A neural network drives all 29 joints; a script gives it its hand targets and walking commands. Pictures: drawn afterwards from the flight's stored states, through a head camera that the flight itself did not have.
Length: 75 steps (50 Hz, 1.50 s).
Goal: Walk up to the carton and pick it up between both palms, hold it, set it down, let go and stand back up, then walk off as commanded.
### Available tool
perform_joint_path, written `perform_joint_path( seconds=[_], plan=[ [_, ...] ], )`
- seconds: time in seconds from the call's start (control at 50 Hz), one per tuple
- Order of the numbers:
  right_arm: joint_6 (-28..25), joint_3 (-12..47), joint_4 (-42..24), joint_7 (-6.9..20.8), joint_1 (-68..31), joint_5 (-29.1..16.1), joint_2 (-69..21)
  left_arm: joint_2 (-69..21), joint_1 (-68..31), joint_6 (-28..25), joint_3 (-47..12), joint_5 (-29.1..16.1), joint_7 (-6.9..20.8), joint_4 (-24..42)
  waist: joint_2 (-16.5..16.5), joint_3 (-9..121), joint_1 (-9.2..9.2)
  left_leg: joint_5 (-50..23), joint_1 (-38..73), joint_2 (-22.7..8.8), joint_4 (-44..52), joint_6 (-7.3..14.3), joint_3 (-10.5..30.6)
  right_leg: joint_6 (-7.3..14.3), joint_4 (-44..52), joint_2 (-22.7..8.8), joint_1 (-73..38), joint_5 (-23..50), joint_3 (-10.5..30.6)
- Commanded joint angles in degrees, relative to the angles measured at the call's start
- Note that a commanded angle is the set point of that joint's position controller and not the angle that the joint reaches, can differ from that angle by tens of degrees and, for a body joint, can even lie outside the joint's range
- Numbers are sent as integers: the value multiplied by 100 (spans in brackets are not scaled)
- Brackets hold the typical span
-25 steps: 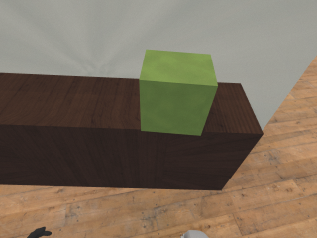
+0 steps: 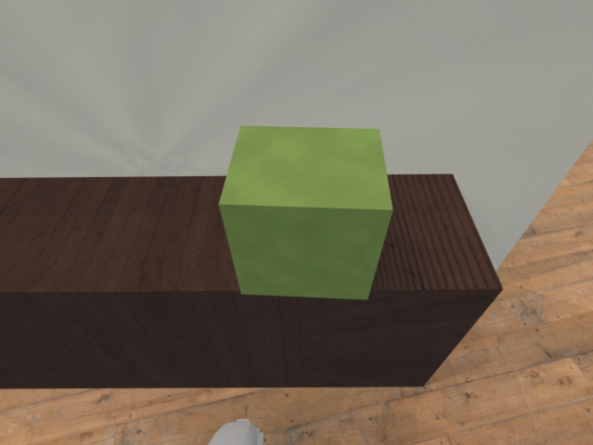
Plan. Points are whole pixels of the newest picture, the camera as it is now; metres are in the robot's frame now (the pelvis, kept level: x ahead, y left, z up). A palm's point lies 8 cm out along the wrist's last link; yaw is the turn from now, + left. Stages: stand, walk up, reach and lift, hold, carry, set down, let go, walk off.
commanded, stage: walk up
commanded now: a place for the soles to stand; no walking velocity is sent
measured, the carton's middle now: (306, 216) +0.51 +0.01 -0.02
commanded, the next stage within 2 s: none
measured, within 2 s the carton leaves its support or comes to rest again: neither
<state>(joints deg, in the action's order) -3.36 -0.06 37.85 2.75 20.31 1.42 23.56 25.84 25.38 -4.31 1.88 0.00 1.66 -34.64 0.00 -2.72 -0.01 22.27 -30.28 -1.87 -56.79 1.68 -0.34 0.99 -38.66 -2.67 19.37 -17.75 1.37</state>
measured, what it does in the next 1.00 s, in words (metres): steps on the spot: left foot, then right foot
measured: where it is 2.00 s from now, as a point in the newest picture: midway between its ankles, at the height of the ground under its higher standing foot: outside the picture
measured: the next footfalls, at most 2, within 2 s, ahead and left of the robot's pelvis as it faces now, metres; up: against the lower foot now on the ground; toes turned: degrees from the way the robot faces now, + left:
left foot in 0.14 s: +0.15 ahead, +0.15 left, +0.00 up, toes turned +1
right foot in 0.54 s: +0.17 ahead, -0.12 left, +0.00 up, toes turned +2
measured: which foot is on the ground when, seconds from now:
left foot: up 0.00-0.12, down 0.14-1.00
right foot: down 0.00-0.16, up 0.18-0.52, down 0.54-1.00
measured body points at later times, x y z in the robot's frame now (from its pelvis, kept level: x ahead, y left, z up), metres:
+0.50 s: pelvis +0.08 +0.04 -0.01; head +0.10 +0.04 +0.44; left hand +0.18 +0.36 -0.09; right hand +0.15 -0.27 -0.10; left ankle +0.12 +0.15 -0.72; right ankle +0.13 -0.11 -0.70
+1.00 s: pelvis +0.09 +0.02 -0.01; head +0.11 +0.02 +0.44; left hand +0.20 +0.33 -0.10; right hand +0.17 -0.29 -0.11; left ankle +0.10 +0.15 -0.72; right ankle +0.13 -0.12 -0.72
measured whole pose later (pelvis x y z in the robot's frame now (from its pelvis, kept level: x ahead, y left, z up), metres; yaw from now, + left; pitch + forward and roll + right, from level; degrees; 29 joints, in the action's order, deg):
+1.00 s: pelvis +0.09 +0.02 -0.01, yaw -1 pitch -2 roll +1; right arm -2.7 -0.1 38.9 1.0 19.1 1.2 23.4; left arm 25.5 19.3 -1.4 1.1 0.0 0.5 -34.9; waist -1.1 -4.1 0.0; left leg 24.1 -20.0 -1.6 -43.9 0.4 -1.8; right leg 0.6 -43.4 -1.3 23.0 -18.1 2.4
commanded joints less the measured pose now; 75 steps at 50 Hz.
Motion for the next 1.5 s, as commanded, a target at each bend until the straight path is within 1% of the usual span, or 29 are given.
perform_joint_path(
  seconds=[0.0,0.06,0.1,0.12,0.14,0.16,0.18,0.22,0.32,0.48,0.5,0.52,0.54,0.56,0.72,0.76,0.78,0.82,0.88,0.94,0.98,1.04,1.08,1.1,1.14,1.2,1.28,1.34,1.48],
  plan=[
    [-103,-557,-128,86,-91,-57,1201,1480,-96,-183,628,106,-38,226,-922,-363,-114,-406,-206,-213,1052,26,-157,1318,1898,-1063,190,-1505,1285],
    [-208,-621,66,20,498,-106,1160,1483,-502,-69,578,123,-3,213,-646,53,237,-760,1397,95,2029,73,-599,1076,1112,-912,695,-846,782],
    [-296,-690,343,-154,1334,-48,1286,977,-265,19,394,82,-51,277,418,853,541,-590,2711,161,2605,99,-100,663,-1057,-462,904,48,261],
    [-331,-772,182,-231,1137,2,1687,490,-125,30,207,9,-80,302,1549,548,385,313,2674,-1018,3361,289,1981,234,-2176,37,1702,-626,-151],
    [-346,-813,52,-258,880,-9,2099,636,-19,85,291,-1,-124,299,1075,36,253,736,1984,-1928,4035,561,3776,74,-2764,408,2225,-1334,224],
    [-287,-867,-16,-237,647,-127,2223,1181,-324,132,397,38,-194,192,1107,-188,332,1274,1688,-2227,4331,906,4139,29,-3053,209,2342,-1313,287],
    [-297,-859,-45,-254,563,-123,2055,1346,-439,129,424,39,-168,164,383,-436,263,793,1661,-1959,4277,849,3767,79,-3047,-42,2259,-852,421],
    [-302,-702,59,-301,762,-162,1723,1142,-232,154,431,-1,-115,8,364,-154,165,-1098,1960,-1376,3674,773,2452,98,-2725,-138,1975,-612,300],
    [-297,-599,-147,-336,705,-138,1468,824,-223,251,378,39,-115,21,753,92,161,-2667,1971,-1157,3210,816,1647,32,-2025,-112,1689,-409,-45],
    [-95,-514,-311,-321,56,-104,1512,953,64,113,478,165,-224,-181,438,385,-180,-1818,266,-963,2014,769,876,316,236,280,-968,35,-402],
    [-61,-393,-228,-325,35,-99,1222,923,72,51,489,165,-238,-186,250,421,-275,-1253,90,-699,1593,529,618,352,828,34,-1282,115,134],
    [-41,-311,-231,-326,125,-117,864,1300,63,-3,552,268,-262,-135,-1091,442,-206,-186,-547,-76,605,202,209,716,1531,-1036,-1291,-293,2075],
    [29,-333,-226,-341,-41,-76,900,1709,-259,-18,599,205,-246,-7,-1195,47,-81,938,-558,236,255,1,-15,1265,2125,-1847,-331,-1263,3299],
    [50,-464,-119,-341,25,-44,1355,1789,-443,-2,604,169,-207,29,-767,-241,-56,1185,-285,41,-104,53,197,1558,2040,-1860,304,-1528,3198],
    [-115,-535,226,-300,354,34,1185,1129,-955,167,342,120,-154,77,-502,139,241,-140,1950,247,2352,224,-149,714,513,-522,1194,-772,876],
    [-176,-644,173,-353,292,48,1755,712,-907,223,236,81,-138,85,946,61,222,1725,1932,-1389,3698,828,2798,238,-1248,267,1888,-1229,154],
    [-184,-690,145,-324,168,88,1997,909,-906,271,312,114,-188,65,864,-183,227,2103,1351,-2048,3940,1226,3315,148,-1476,107,1823,-1421,106],
    [-209,-579,102,-341,-253,25,1683,983,-778,198,297,26,-144,-76,293,-447,-16,412,1022,-1574,3498,1093,2455,168,-1039,-25,1101,-1034,184],
    [-87,-485,10,-274,-526,-17,1405,877,-259,57,371,81,-185,-294,659,146,-237,-1060,565,-850,2486,595,910,274,87,278,-426,-164,-301],
    [-22,-356,-99,-293,-259,-100,988,1476,-352,-30,476,99,-223,-162,-819,247,-64,275,-163,159,722,0,-130,1072,1337,-1314,-717,-106,2620],
    [-3,-428,42,-316,-151,-65,1182,1531,-653,10,455,114,-204,-157,-647,27,83,1151,332,29,1157,131,127,1379,1211,-1398,-85,-2,2549],
    [-168,-491,179,-309,-13,-15,1372,948,-1115,93,250,70,-182,-102,-267,380,206,-229,1517,-325,2450,312,669,518,177,-324,551,730,856],
    [-199,-571,167,-308,-232,-21,1705,770,-866,159,254,67,-189,-138,557,254,50,266,1410,-1452,3253,876,2265,183,-891,239,969,-460,-14],
    [-157,-570,163,-285,-354,-11,1765,850,-725,173,271,51,-210,-192,682,102,-51,93,1208,-1559,3140,1031,2043,197,-658,157,675,-1012,-158],
    [-107,-479,92,-289,-563,-22,1576,966,-592,110,289,89,-185,-199,483,116,-174,-411,616,-1022,2546,722,1175,324,16,57,-100,-356,69],
    [-47,-362,72,-308,-427,-106,1064,1460,-587,-30,417,83,-195,-251,-365,378,32,-406,485,88,1053,63,34,1045,877,-1152,-347,790,2108],
    [-158,-469,208,-328,-232,-54,1459,914,-1015,52,209,47,-204,-108,72,506,168,-827,1779,-508,2328,384,864,521,-161,-301,636,1307,779],
    [-125,-532,155,-303,-498,-66,1671,915,-776,123,255,67,-226,-256,489,259,-44,-1133,1308,-1341,2664,934,1621,187,-564,137,444,-277,-80],
    [-63,-412,111,-301,-544,-77,1163,1259,-1013,14,322,72,-198,-113,-240,571,110,-540,1163,-80,1549,159,171,927,502,-830,99,699,1618]
  ],
)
